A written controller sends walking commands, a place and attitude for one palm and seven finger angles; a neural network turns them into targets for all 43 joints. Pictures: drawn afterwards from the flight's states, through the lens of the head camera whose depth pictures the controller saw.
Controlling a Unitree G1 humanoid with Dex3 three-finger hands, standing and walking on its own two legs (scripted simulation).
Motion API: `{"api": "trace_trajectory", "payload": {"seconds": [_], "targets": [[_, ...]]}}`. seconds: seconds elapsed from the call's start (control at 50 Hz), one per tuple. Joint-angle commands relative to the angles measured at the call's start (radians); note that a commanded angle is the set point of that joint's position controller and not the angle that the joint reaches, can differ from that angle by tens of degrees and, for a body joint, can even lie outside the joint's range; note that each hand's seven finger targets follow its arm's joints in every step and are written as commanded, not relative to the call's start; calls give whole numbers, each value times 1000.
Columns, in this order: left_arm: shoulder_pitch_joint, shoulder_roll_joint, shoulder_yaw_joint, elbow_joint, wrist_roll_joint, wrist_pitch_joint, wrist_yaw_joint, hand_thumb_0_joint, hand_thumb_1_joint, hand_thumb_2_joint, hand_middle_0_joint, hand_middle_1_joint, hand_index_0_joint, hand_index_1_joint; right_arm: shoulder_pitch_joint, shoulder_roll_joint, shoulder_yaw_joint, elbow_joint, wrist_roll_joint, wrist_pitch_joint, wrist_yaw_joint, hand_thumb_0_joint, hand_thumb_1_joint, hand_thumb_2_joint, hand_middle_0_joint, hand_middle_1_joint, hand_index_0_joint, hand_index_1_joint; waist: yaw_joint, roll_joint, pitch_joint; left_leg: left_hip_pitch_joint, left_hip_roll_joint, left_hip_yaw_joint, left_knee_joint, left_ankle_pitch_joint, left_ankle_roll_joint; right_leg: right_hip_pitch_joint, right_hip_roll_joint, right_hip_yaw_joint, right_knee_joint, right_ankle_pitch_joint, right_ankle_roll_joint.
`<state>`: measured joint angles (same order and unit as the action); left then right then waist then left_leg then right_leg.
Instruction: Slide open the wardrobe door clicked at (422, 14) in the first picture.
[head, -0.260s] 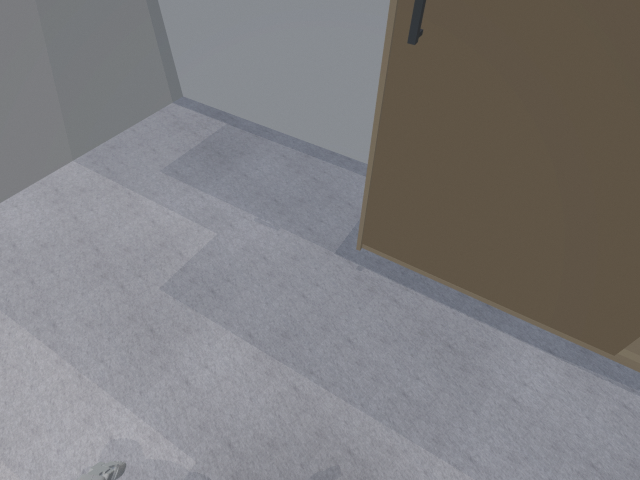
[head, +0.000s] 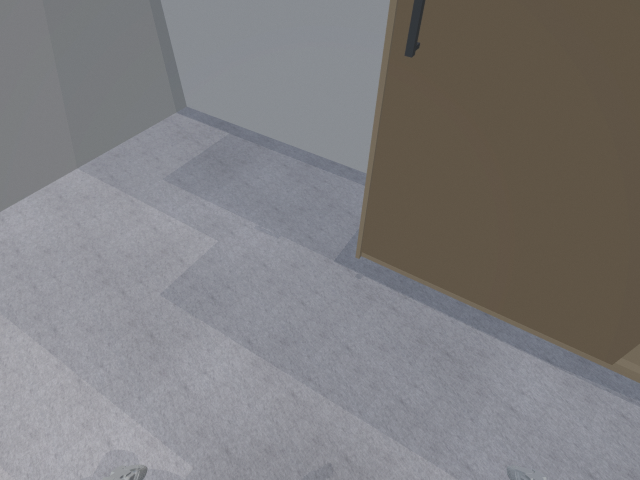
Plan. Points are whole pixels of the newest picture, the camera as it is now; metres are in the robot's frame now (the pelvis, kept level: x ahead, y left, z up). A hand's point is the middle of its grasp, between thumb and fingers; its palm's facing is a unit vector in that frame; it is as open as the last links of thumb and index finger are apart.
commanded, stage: stand and wait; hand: left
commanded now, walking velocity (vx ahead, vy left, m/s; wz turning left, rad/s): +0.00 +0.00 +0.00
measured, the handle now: (422, 2) +1.05 -0.16 +0.21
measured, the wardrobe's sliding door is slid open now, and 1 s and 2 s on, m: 0.00 0.00 0.00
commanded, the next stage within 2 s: look at it before walking up in 0.56 s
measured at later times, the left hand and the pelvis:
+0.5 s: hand out of the picture +0.06 +0.24 -0.15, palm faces -0.03 -0.94 -0.35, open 7.4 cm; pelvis -0.02 -0.01 +0.00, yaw +0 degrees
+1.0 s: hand out of the picture +0.06 +0.23 -0.15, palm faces -0.04 -0.94 -0.33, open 7.4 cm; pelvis -0.02 -0.02 +0.01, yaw +0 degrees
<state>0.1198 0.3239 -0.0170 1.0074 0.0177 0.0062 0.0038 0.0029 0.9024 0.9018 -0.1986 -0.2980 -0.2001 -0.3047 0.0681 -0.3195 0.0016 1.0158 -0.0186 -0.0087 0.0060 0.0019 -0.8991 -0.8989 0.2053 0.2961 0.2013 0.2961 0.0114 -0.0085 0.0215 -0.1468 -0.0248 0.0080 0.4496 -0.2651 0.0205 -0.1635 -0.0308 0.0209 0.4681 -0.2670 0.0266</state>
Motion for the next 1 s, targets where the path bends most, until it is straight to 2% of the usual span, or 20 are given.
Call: {"api": "trace_trajectory", "payload": {"seconds": [0.0, 0.08, 0.24, 0.48, 0.66, 0.8, 0.86, 0.98], "targets": [[-45, 216, 55, -58, -5, -28, 11, 0, 900, 900, -200, -300, -200, -300, -46, -217, -50, -56, 5, -24, -18, 0, -900, -900, 200, 300, 200, 300, -13, 10, -65, 8, 127, -92, -92, 207, 21, 6, -83, 69, -73, 208, -56], [-40, 217, 55, -46, -6, -29, 9, 0, 900, 900, -200, -300, -200, -300, -41, -217, -47, -40, 6, -24, -18, 0, -900, -900, 200, 300, 200, 300, -12, 17, -53, -1, 128, -93, -102, 178, 19, 5, -85, 75, -89, 185, -57], [-32, 221, 55, -17, -8, -34, 10, 0, 900, 900, -200, -300, -200, -300, -18, -221, -43, -6, 9, -24, -18, 0, -900, -900, 200, 300, 200, 300, -12, -5, -74, 13, 134, -95, -108, 189, 14, 30, -93, 83, -106, 206, -61], [-38, 227, 52, 7, -7, -33, 8, 0, 900, 900, -200, -300, -200, -300, 0, -225, -40, 28, 9, -22, -15, 0, -900, -900, 200, 300, 200, 300, -13, -4, -29, -8, 134, -103, -139, 104, 8, -5, -89, 104, -149, 88, -61], [-37, 224, 53, 8, -7, -36, 8, 0, 900, 900, -200, -300, -200, -300, -1, -225, -40, 30, 8, -25, -16, 0, -900, -900, 200, 300, 200, 300, -12, 5, -43, 8, 138, -100, -138, 137, 6, 0, -89, 103, -147, 130, -61], [-41, 224, 53, 8, -6, -35, 7, 0, 900, 900, -200, -300, -200, -300, -2, -224, -40, 32, 9, -24, -15, 0, -900, -900, 200, 300, 200, 300, -13, -6, -30, 3, 139, -101, -146, 118, 5, -9, -86, 104, -156, 106, -59], [-41, 223, 53, 6, -6, -35, 7, 0, 900, 900, -200, -300, -200, -300, -3, -225, -40, 31, 9, -24, -15, 0, -900, -900, 200, 300, 200, 300, -13, 10, -29, 5, 139, -101, -147, 119, 5, -11, -87, 106, -158, 104, -60], [-36, 222, 53, 10, -7, -36, 7, 0, 900, 900, -200, -300, -200, -300, -4, -227, -40, 33, 10, -27, -17, 0, -900, -900, 200, 300, 200, 300, -12, 7, -60, 26, 146, -98, -141, 174, 6, 13, -87, 93, -142, 179, -58]]}}
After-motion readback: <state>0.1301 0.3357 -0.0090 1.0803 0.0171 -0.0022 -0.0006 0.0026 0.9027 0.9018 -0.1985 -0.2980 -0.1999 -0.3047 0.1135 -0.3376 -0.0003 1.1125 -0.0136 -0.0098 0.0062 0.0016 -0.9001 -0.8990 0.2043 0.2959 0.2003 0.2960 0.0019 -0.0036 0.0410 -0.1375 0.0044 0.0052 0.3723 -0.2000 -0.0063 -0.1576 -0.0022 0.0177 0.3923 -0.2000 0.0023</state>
